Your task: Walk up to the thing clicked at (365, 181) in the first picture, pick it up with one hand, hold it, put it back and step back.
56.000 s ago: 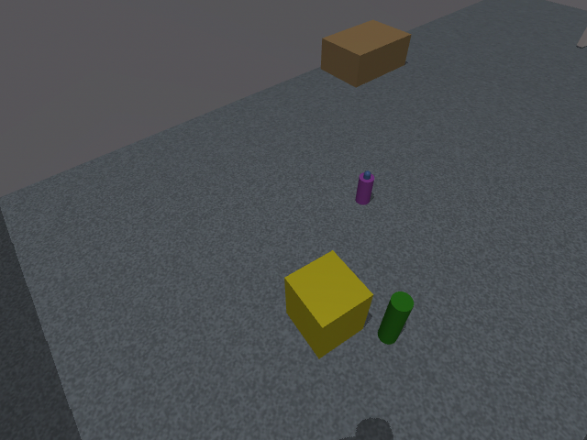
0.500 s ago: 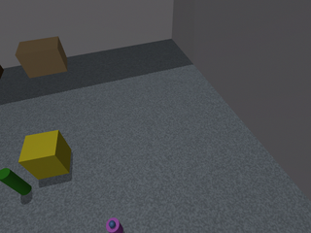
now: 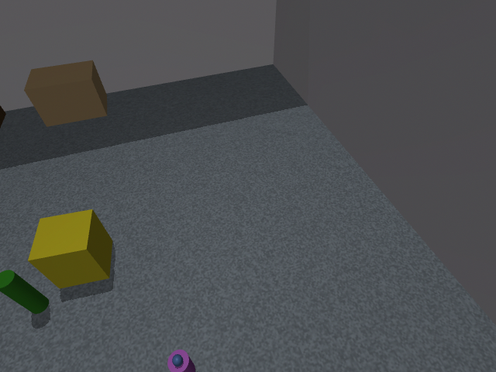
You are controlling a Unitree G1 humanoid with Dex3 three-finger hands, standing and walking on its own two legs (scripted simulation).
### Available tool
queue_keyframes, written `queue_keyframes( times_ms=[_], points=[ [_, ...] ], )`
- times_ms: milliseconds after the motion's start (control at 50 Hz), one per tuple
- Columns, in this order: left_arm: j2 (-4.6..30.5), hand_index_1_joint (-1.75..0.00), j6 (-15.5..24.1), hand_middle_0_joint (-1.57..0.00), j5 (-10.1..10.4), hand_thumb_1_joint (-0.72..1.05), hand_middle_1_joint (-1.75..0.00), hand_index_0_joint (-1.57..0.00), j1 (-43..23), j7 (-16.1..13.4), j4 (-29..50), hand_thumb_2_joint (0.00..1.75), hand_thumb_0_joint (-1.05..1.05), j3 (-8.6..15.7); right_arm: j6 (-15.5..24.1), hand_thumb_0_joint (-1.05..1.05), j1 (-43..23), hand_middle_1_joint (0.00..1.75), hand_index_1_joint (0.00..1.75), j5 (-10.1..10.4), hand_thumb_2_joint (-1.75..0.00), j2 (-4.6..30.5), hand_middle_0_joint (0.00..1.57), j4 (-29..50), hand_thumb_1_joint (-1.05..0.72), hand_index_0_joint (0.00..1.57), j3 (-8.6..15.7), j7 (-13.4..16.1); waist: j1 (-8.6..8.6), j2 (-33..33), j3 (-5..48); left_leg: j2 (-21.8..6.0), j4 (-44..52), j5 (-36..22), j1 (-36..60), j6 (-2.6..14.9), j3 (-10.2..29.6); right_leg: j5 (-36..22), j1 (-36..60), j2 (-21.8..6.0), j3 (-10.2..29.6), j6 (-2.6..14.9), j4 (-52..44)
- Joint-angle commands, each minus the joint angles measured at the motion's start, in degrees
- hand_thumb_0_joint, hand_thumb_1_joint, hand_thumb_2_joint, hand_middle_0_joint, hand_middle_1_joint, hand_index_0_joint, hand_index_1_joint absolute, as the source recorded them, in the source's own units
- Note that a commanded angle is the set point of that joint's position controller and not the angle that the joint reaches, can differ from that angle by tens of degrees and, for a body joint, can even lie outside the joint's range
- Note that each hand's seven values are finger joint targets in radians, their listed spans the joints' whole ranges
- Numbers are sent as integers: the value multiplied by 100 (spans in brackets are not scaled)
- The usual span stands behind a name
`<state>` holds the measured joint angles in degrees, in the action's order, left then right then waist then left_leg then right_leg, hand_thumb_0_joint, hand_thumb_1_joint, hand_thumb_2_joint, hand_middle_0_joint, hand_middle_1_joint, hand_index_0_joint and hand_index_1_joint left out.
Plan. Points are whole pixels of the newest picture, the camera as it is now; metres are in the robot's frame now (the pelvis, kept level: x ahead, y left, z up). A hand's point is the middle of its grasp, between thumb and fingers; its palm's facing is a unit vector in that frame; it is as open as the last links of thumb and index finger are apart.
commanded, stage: stand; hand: left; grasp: from the side
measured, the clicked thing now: (181, 365) +0.30 +0.25 -0.69
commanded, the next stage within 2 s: go down in 0.46 s
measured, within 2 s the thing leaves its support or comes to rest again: neither
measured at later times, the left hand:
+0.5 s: hand out of the picture +0.07 +0.26 -0.16, palm faces -0.03 -0.94 -0.34, open 7.4 cm
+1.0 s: hand out of the picture +0.14 +0.29 -0.20, palm faces +0.09 -0.94 -0.31, open 14.7 cm
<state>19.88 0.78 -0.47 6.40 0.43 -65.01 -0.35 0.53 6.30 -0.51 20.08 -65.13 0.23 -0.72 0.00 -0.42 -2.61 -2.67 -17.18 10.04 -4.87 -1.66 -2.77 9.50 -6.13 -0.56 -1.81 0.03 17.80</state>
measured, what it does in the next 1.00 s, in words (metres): lowers itself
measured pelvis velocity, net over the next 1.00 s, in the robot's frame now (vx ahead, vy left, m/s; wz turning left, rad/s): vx -0.02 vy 0.01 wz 0.02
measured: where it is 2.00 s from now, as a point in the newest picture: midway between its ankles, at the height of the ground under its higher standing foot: outside the picture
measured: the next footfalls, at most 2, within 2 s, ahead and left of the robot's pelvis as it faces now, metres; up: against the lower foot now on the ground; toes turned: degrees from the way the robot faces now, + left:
none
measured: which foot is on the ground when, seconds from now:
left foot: down 0.00-1.00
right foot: down 0.00-1.00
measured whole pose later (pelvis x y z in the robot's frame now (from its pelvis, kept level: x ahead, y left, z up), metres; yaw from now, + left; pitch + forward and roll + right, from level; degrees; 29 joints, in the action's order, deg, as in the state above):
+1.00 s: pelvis -0.02 +0.01 -0.06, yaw +1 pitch +14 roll -1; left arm 22.0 2.3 -3.6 0.7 6.6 -54.6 15.9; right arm 4.1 13.8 0.6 14.5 -39.6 2.8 0.0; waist 1.5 0.8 3.7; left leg -2.7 -54.2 25.0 -42.7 -0.9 -0.8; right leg 23.8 -42.7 -1.8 -2.3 -0.5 52.9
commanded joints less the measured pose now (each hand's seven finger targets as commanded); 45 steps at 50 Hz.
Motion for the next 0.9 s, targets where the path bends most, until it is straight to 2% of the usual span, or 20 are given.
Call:
queue_keyframes(
  times_ms=[0, 120, 240, 520, 540, 560, 580, 600, 620, 640, 660, 680, 700, 720, 740, 760, 820, 860, 880],
  points=[
    [1295, -30, 125, -20, 0, 90, -30, -20, -262, -99, 327, 90, 0, 272, 99, 0, -176, 30, 30, -23, -90, 1191, 20, 357, -90, 20, 188, 100, 39, 64, 426, -612, 223, -538, 76, 240, 502, -833, 8, -773, 662, 108, -308],
    [1271, -30, 112, -20, -8, 90, -30, -20, -245, -91, 309, 90, 0, 272, 89, 0, -193, 30, 30, -17, -90, 1203, 20, 346, -90, 20, 183, 98, 20, -25, 320, -571, 262, -302, -74, 233, 517, -608, -1, -750, 673, 92, -377],
    [1287, -30, 121, -20, -12, 90, -30, -20, -266, -91, 319, 90, 0, 274, 104, 0, -140, 30, 30, -23, -90, 1194, 20, 342, -90, 20, 182, 100, 35, 63, 336, -588, 260, -396, -61, 242, 548, -613, -6, -755, 668, 87, -370],
    [1259, -30, 115, -20, -9, 90, -30, -20, -189, -96, 320, 90, 0, 250, 103, 0, -182, 30, 30, -12, -90, 1215, 20, 328, -90, 20, 186, 110, 4, 39, 466, -618, 207, -778, 99, 239, 540, -1029, 74, -769, 601, 101, -246],
    [1255, -22, 115, -28, -16, 82, -22, -27, -162, -92, 328, 82, 0, 250, 111, 0, -163, 30, 30, -17, -92, 1222, 21, 336, -96, 21, 190, 111, 6, 51, 509, -620, 207, -799, 127, 243, 521, -1057, 89, -777, 610, 102, -239],
    [341, -14, 617, -20, 272, 74, -14, -19, -2172, -185, 2338, 74, 0, 328, 389, 0, -28, 30, 30, 364, -92, 269, 20, 1935, -99, 20, -58, 243, 698, -84, -188, 267, -238, -67, -816, 256, -104, -448, -1226, 13, 132, 16, 148],
    [586, -6, 539, -12, 263, 66, -6, -11, -2719, -230, 1764, 66, 0, 415, 386, 0, 257, 30, 30, 380, -93, 410, 20, 1628, -99, 20, -15, 299, 514, 181, 151, 276, -334, 31, -748, 291, -65, -201, -871, -20, 60, -10, 181],
    [1078, -1, 297, -4, 157, 58, -2, -3, -1700, -264, 687, 58, 0, 756, 325, 0, 410, 30, 30, 359, -94, 575, 20, 1553, -101, 20, 65, 329, 377, 412, 95, 331, -479, 192, -966, 313, -96, 96, -944, 13, -2, 13, 203],
    [1159, -3, 215, 0, 105, 50, -4, -1, -1307, -199, 445, 50, 0, 860, 270, 0, 476, 30, 30, 363, -93, 612, 20, 1726, -101, 20, 132, 320, 218, 438, 66, 297, -681, 43, -1162, 298, -110, 50, -1061, 37, -20, 20, 362],
    [1338, -3, 208, 0, -27, 42, -4, 0, -1610, -149, 653, 42, 0, 920, 279, 0, 525, 30, 30, 302, -93, 604, 20, 1856, -99, 20, 224, 350, 190, 308, 515, 319, -818, -38, -1209, 305, -89, -39, -1023, -4, -1, 47, 542],
    [1685, -3, 280, -1, -76, 35, -4, -2, -1767, -115, 960, 34, 0, 1187, 312, 0, 662, 30, 30, 288, -93, 607, 20, 1944, -100, 20, 306, 379, 113, 193, 1010, 327, -967, -220, -1155, 291, -65, -314, -922, -13, 43, 27, 740],
    [1723, -3, 241, 0, -193, 27, -4, -2, -1327, -37, 792, 26, 0, 1351, 352, 0, 706, 30, 30, 234, -93, 577, 20, 2086, -99, 20, 370, 355, 58, 25, 1335, 340, -1132, -415, -1275, 259, -30, -520, -846, -34, 32, 51, 973],
    [1469, -4, 149, -1, -313, 25, -5, -2, -730, 45, 375, 22, 0, 1319, 346, 0, 877, 30, 30, 174, -92, 530, 20, 2098, -99, 20, 413, 324, 76, 173, 1438, 365, -1361, -500, -1541, 267, -7, -693, -932, -56, 54, 44, 1196],
    [1394, -5, 100, -1, -370, 21, -6, -3, -425, 116, 411, 21, 0, 1389, 357, 0, 888, 30, 30, 152, -92, 517, 20, 2226, -98, 20, 446, 289, -75, 167, 1634, 388, -1546, -649, -1632, 254, 5, -802, -883, -46, 35, 57, 1379],
    [1508, -5, 75, -2, -415, 14, -6, -3, -322, 140, 653, 18, 0, 1546, 372, 0, 878, 30, 30, 154, -92, 500, 20, 2343, -97, 20, 479, 284, -181, -19, 1833, 411, -1613, -779, -1689, 224, 3, -938, -799, -46, 49, 74, 1479],
    [1581, -5, 51, -3, -428, 8, -6, -4, -417, 145, 858, 16, 0, 1660, 381, 0, 825, 30, 30, 150, -92, 490, 20, 2475, -96, 20, 492, 280, -200, -128, 1877, 406, -1666, -773, -1743, 200, 7, -900, -867, -32, 51, 90, 1578],
    [1216, -7, -44, -3, -439, -4, -7, -4, -859, 223, 777, 15, 0, 1522, 402, 0, 638, 30, 30, 132, -91, 413, 20, 2769, -93, 20, 462, 221, -50, -69, 1314, 334, -2143, -323, -2431, 168, 83, -260, -1787, 35, -11, 124, 1949],
    [1461, -6, 69, -5, -407, -16, -7, -5, -852, 318, 956, 11, 0, 1793, 470, 0, 578, 30, 30, 120, -91, 434, 20, 2946, -93, 20, 516, 178, -69, -113, 1405, 296, -2676, 32, -2944, 173, 124, 182, -2388, 47, -14, 143, 2446],
    [1391, -7, 148, -5, -362, -21, -8, -5, -661, 400, 1025, 10, 0, 1863, 503, 0, 630, 30, 30, 112, -91, 426, 20, 3040, -93, 20, 541, 156, -58, -30, 1567, 270, -2890, 70, -3117, 178, 158, 253, -2583, 60, -34, 152, 2695]
  ],
)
